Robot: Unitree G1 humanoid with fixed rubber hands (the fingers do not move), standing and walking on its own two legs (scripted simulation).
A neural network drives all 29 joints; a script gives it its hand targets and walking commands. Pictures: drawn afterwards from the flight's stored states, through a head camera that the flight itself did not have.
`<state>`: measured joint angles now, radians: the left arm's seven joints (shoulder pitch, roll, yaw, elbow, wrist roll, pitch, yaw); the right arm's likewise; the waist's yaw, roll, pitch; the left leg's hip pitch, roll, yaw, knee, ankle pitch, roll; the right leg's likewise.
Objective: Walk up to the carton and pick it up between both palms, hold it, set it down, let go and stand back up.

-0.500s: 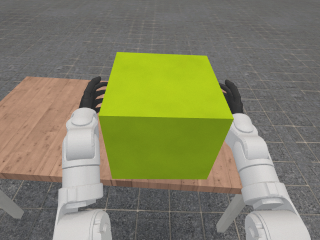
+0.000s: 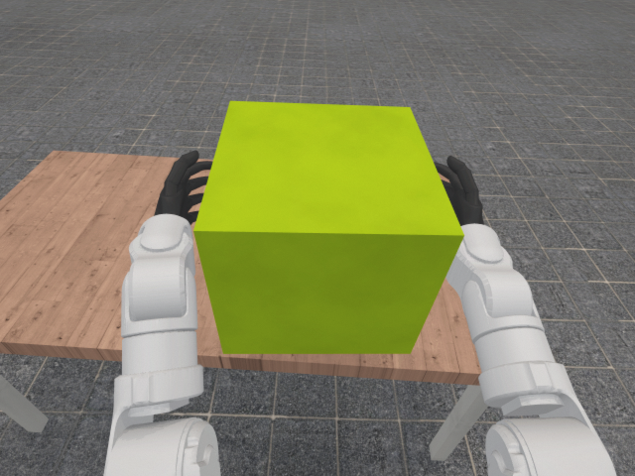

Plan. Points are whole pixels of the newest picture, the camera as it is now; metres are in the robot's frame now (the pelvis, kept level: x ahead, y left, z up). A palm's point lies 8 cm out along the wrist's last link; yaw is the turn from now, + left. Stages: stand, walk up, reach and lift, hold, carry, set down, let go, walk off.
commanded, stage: hold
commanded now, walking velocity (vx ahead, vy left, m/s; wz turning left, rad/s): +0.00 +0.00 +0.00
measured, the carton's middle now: (319, 226) +0.40 +0.00 +0.13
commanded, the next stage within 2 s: set down in 0.48 s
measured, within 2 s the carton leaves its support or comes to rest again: neither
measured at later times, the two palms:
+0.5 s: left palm (178, 219) +0.36 +0.17 +0.18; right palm (464, 225) +0.35 -0.17 +0.17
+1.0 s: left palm (181, 232) +0.37 +0.17 +0.14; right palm (447, 247) +0.36 -0.16 +0.12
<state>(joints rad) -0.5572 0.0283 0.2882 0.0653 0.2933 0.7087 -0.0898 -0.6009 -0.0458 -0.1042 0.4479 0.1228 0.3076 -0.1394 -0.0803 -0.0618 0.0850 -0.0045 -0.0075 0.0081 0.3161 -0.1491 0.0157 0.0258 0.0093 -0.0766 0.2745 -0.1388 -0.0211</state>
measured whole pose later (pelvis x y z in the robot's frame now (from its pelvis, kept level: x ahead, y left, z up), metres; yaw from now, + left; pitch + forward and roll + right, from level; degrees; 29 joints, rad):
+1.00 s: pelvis +0.01 +0.00 +0.00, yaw +1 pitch -10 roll +0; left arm -0.53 0.01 0.27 0.28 0.31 0.38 -0.09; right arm -0.49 0.04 -0.24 0.59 -0.07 -0.06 -0.10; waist -0.03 -0.06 0.13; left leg 0.03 -0.02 0.01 0.29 -0.15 0.02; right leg 0.06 0.00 -0.09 0.27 -0.16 -0.02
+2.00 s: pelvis +0.02 +0.00 +0.00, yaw -1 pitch -3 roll +0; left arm -0.65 0.03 0.33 0.73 0.29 0.08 -0.05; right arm -0.59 0.04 -0.43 0.84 -0.22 -0.24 -0.08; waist -0.01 -0.05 0.08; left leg -0.07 0.00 0.04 0.28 -0.16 0.01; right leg -0.04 0.01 -0.08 0.23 -0.14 -0.02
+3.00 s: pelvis +0.04 +0.01 +0.00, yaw -1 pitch +9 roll -1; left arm -0.78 0.11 0.38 1.17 0.30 -0.25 -0.02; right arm -0.66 0.08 -0.62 1.00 -0.39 -0.40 -0.08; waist -0.05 -0.02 -0.01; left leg -0.33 0.01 0.05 0.35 -0.18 0.02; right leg -0.28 0.01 -0.09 0.28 -0.15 -0.02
